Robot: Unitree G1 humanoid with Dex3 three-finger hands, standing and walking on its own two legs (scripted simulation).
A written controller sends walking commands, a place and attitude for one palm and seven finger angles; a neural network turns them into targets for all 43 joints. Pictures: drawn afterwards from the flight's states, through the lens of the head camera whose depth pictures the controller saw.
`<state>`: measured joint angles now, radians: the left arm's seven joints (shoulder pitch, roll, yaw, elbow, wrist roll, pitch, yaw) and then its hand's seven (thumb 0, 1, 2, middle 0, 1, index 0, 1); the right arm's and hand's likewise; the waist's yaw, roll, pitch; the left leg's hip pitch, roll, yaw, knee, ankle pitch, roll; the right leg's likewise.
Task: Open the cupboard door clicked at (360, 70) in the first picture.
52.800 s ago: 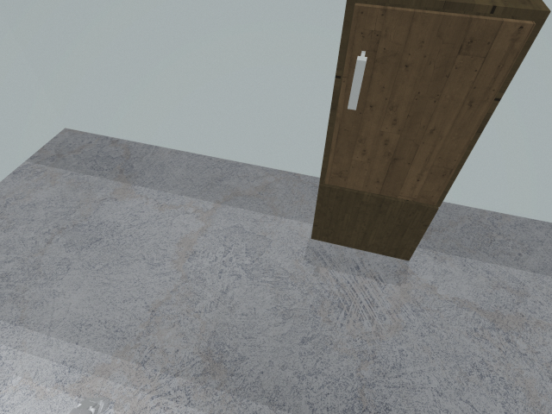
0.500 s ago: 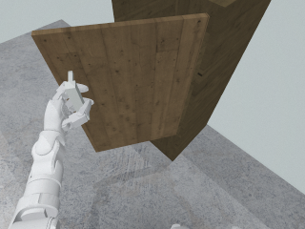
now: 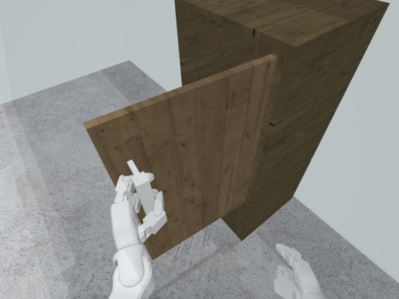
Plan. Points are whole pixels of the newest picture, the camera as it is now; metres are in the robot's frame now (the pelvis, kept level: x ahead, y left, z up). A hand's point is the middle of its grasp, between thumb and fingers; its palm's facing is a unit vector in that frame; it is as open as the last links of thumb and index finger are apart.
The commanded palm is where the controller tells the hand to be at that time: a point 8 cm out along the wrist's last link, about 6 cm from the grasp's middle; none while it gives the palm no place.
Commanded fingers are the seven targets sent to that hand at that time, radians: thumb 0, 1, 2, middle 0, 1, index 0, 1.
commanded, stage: open thumb and fingers to let go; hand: left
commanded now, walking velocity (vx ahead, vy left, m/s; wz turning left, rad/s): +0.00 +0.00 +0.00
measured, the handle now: (142, 191) +0.31 +0.13 +0.07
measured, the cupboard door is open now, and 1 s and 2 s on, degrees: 85 85 87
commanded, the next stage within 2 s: slide the hand sideways off the handle in 0.88 s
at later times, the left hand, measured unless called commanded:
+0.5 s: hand (155, 216) +0.26 +0.10 +0.07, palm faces +0.33 -0.94 +0.00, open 11.1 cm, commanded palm +0.22 +0.14 +0.07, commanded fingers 0.00 -0.50 0.30 -0.29 -1.15 -0.29 -1.15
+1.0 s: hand (159, 214) +0.26 +0.09 +0.07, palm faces +0.27 -0.96 +0.01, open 14.9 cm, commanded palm +0.22 +0.14 +0.07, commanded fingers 0.00 -0.50 0.30 -0.15 -0.30 -0.15 -0.30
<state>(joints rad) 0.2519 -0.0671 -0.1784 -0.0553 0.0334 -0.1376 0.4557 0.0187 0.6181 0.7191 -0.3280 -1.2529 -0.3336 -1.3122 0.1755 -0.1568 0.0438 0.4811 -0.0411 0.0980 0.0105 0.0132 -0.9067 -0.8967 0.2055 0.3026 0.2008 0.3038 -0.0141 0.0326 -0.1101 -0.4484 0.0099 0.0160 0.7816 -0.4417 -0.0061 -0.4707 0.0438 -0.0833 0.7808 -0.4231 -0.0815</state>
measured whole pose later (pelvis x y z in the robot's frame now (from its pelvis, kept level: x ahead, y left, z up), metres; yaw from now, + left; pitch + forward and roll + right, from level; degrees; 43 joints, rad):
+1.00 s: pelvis -0.03 +0.03 -0.01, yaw +0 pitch +6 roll +0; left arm 0.09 -0.08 -0.25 0.08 0.06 -0.18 0.49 -0.01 -0.50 0.30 -0.34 -0.63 -0.35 -0.61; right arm 0.20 -0.18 0.03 0.53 -0.04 0.04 0.01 0.02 -0.91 -0.90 0.21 0.30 0.20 0.30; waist 0.00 0.04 -0.08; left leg -0.52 -0.02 0.02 0.84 -0.43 0.03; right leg -0.53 0.01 -0.08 0.83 -0.40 -0.05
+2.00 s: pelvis -0.02 +0.03 -0.02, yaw +0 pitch +9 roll -1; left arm 0.51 0.20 0.00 -0.27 -0.20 -0.24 -0.17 -0.01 -0.50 0.30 -0.15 -0.30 -0.15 -0.30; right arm 0.28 -0.24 0.03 0.43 0.03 -0.09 -0.03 0.02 -0.91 -0.90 0.21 0.30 0.20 0.30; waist 0.00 0.05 -0.11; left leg -0.62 -0.01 0.01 0.97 -0.50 0.04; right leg -0.62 0.02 -0.09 0.92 -0.46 -0.04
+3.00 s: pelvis -0.01 +0.05 +0.02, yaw +0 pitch +0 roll -2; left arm 0.59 0.30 0.14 -0.47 -0.07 -0.02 0.09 -0.01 -0.22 0.42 -0.16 -0.30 -0.16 -0.30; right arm 0.26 -0.22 0.06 0.51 0.02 -0.13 -0.09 0.02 -0.90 -0.90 0.21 0.30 0.20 0.30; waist 0.04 0.06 -0.05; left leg -0.30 -0.03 0.02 0.67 -0.38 0.06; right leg -0.29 0.02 -0.06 0.61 -0.32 -0.01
